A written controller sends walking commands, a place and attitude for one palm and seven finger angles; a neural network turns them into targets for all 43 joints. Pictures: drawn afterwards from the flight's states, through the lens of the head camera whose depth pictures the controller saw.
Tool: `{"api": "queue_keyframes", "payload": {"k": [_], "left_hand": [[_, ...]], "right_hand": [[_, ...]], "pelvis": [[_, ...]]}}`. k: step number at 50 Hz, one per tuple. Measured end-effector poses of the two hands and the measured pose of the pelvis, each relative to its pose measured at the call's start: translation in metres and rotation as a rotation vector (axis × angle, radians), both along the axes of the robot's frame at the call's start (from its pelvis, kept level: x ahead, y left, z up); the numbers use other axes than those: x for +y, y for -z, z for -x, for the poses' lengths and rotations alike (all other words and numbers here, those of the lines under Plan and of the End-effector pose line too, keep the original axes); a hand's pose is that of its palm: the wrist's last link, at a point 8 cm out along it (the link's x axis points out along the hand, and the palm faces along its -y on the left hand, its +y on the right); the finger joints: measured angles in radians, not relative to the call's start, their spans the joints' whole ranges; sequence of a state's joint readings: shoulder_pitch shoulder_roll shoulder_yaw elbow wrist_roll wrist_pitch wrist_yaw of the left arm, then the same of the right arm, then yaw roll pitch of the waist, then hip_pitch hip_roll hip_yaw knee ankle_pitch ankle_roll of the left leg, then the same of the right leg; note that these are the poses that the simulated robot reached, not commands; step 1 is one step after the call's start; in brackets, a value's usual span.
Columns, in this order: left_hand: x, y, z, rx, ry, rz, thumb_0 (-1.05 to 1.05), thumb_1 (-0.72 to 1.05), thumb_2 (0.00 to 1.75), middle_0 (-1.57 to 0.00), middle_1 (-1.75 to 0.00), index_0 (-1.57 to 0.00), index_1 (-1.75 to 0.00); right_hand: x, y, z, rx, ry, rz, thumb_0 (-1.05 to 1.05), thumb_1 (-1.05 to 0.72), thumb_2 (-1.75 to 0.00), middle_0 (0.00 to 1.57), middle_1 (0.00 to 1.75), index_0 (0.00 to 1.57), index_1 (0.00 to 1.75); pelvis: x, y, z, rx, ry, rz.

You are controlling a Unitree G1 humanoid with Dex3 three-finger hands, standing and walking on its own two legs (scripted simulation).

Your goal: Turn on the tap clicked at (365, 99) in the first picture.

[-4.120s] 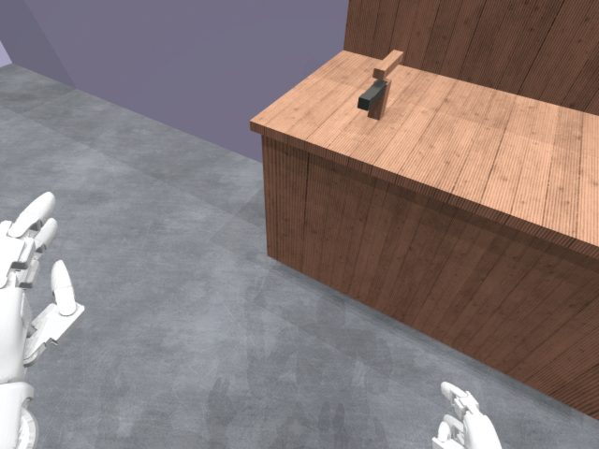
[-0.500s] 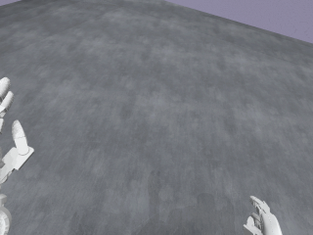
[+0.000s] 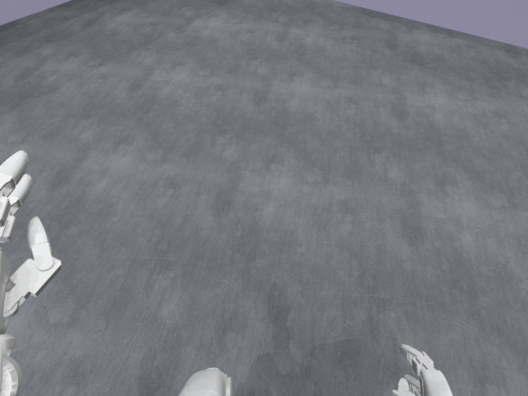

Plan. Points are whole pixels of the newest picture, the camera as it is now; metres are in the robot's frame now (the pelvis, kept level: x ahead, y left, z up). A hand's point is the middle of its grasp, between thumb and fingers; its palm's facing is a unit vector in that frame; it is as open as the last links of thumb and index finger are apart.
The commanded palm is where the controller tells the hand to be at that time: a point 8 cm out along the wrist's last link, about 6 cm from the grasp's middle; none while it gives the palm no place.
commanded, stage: walk around to get in front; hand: left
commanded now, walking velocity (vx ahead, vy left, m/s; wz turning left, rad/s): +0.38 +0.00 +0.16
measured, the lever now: out of the picture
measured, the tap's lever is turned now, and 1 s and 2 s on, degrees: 0 0 0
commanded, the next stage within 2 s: turn to face it in 0.74 s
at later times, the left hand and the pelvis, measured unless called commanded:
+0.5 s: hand (112, 155) +0.36 +0.22 +0.19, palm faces +0.41 -0.74 -0.53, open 7.4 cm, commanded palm +0.31 +0.27 +0.18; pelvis +0.16 -0.02 -0.01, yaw +2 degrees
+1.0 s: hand (119, 103) +0.49 +0.26 +0.18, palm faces +0.54 -0.75 -0.38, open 7.4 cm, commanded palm +0.42 +0.29 +0.18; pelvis +0.30 -0.01 -0.01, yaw +7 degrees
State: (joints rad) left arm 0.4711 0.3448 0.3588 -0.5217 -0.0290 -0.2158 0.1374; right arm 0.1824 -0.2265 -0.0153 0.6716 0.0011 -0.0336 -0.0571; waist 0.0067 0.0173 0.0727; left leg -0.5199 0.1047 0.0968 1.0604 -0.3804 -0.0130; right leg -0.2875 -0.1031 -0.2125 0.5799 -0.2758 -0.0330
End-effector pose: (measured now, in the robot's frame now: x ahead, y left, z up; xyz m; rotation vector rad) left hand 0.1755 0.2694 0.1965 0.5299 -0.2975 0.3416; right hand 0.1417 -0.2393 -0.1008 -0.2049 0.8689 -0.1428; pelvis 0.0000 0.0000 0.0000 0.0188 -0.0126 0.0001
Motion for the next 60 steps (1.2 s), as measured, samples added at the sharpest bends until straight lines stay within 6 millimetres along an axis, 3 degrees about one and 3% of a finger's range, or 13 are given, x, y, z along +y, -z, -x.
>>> {"api": "queue_keyframes", "payload": {"k": [7, 10, 13, 18, 22, 26, 29, 35, 40, 45, 50, 55, 60], "left_hand": [[0.019, -0.005, -0.038, -0.094, -0.001, 0.022, 0.01, 0.89, 0.9, -0.21, -0.3, -0.21, -0.3], [0.03, 0.001, -0.064, -0.158, 0.0, 0.026, 0.01, 0.89, 0.9, -0.21, -0.3, -0.21, -0.3], [0.035, 0.003, -0.092, -0.139, -0.006, 0.038, 0.01, 0.89, 0.9, -0.21, -0.3, -0.21, -0.3], [0.014, -0.01, -0.118, -0.079, 0.03, 0.014, 0.02, 0.89, 0.9, -0.21, -0.3, -0.21, -0.3], [-0.004, -0.018, -0.134, -0.028, 0.026, -0.055, 0.01, 0.89, 0.9, -0.21, -0.3, -0.21, -0.3], [-0.014, -0.011, -0.152, -0.013, -0.039, -0.116, 0.01, 0.89, 0.9, -0.21, -0.3, -0.21, -0.3], [-0.017, -0.003, -0.165, -0.006, -0.079, -0.051, 0.01, 0.89, 0.9, -0.21, -0.3, -0.21, -0.3], [-0.021, -0.002, -0.188, 0.025, -0.096, -0.001, 0.01, 0.89, 0.9, -0.21, -0.3, -0.21, -0.3], [-0.012, -0.011, -0.207, -0.016, -0.104, -0.011, 0.01, 0.89, 0.9, -0.21, -0.3, -0.21, -0.3], [0.012, -0.007, -0.233, -0.12, -0.128, -0.017, 0.01, 0.89, 0.9, -0.21, -0.3, -0.21, -0.3], [0.026, 0.006, -0.27, -0.11, -0.136, 0.009, 0.01, 0.89, 0.9, -0.21, -0.3, -0.21, -0.3], [-0.002, -0.006, -0.292, -0.066, -0.082, -0.003, 0.02, 0.89, 0.9, -0.21, -0.3, -0.21, -0.3], [-0.03, -0.01, -0.314, -0.03, -0.065, -0.094, 0.01, 0.89, 0.9, -0.21, -0.3, -0.21, -0.3]], "right_hand": [[-0.012, -0.032, -0.06, -0.092, 0.007, 0.129, 0.02, -0.91, -0.9, 0.2, 0.3, 0.2, 0.3], [-0.003, -0.032, -0.088, -0.15, 0.029, 0.129, 0.02, -0.91, -0.9, 0.2, 0.3, 0.2, 0.3], [0.017, -0.031, -0.111, -0.173, 0.024, 0.06, 0.02, -0.91, -0.9, 0.2, 0.3, 0.2, 0.3], [0.047, -0.028, -0.135, -0.163, -0.013, -0.068, 0.02, -0.91, -0.9, 0.2, 0.3, 0.2, 0.3], [0.053, -0.013, -0.151, -0.114, -0.037, -0.134, 0.01, -0.91, -0.9, 0.2, 0.3, 0.21, 0.3], [0.037, 0.018, -0.175, -0.058, -0.067, -0.151, 0.01, -0.9, -0.9, 0.2, 0.3, 0.21, 0.3], [0.015, 0.026, -0.194, -0.005, -0.094, -0.11, 0.02, -0.9, -0.9, 0.21, 0.3, 0.21, 0.3], [-0.026, -0.002, -0.235, 0.001, -0.08, 0.003, 0.02, -0.91, -0.9, 0.2, 0.3, 0.21, 0.3], [-0.037, -0.026, -0.276, -0.04, -0.092, 0.09, 0.02, -0.91, -0.9, 0.2, 0.3, 0.2, 0.3], [-0.021, -0.028, -0.325, -0.115, -0.104, 0.13, 0.02, -0.91, -0.9, 0.2, 0.3, 0.2, 0.3], [0.022, -0.022, -0.36, -0.148, -0.122, 0.012, 0.02, -0.91, -0.9, 0.19, 0.3, 0.2, 0.3], [0.055, -0.023, -0.376, -0.177, -0.183, -0.127, 0.02, -0.91, -0.9, 0.2, 0.3, 0.2, 0.3], [0.047, -0.003, -0.388, -0.185, -0.189, -0.209, 0.01, -0.9, -0.9, 0.21, 0.3, 0.21, 0.3]], "pelvis": [[0.013, 0.002, -0.051, 0.001, -0.006, 0.005], [0.02, 0.012, -0.07, -0.013, -0.002, 0.001], [0.019, 0.009, -0.085, -0.007, -0.01, 0.009], [0.011, -0.003, -0.114, 0.019, -0.003, 0.025], [-0.003, -0.005, -0.141, 0.02, -0.008, 0.028], [-0.023, 0.012, -0.167, 0.001, -0.046, 0.018], [-0.028, 0.012, -0.18, -0.017, -0.062, 0.012], [-0.033, -0.004, -0.213, -0.003, -0.105, -0.008], [-0.029, -0.007, -0.245, 0.009, -0.131, -0.017], [-0.01, 0.01, -0.281, 0.0, -0.133, -0.001], [-0.012, 0.012, -0.298, -0.017, -0.125, -0.004], [-0.022, 0.003, -0.316, -0.007, -0.083, 0.013], [-0.043, 0.013, -0.336, -0.011, -0.042, 0.009]]}}
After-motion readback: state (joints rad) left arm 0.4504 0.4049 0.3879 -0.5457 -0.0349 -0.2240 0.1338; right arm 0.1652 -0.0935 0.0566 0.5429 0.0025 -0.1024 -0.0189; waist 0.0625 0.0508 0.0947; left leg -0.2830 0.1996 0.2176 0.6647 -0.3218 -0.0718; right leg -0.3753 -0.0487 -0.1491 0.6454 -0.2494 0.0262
